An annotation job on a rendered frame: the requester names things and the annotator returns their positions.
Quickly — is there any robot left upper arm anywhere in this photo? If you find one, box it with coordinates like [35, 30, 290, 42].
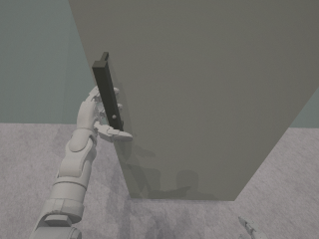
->
[30, 226, 82, 239]

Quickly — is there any left robot forearm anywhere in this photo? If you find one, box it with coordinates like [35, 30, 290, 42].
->
[28, 128, 98, 239]

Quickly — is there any robot left hand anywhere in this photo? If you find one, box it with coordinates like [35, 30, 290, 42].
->
[76, 86, 133, 143]

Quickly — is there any fridge door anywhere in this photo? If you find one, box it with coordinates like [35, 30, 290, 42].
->
[69, 0, 319, 201]

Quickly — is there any handle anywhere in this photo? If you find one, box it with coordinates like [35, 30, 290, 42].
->
[92, 52, 124, 131]

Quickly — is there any robot right hand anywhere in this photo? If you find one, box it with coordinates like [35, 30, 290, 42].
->
[238, 215, 268, 239]

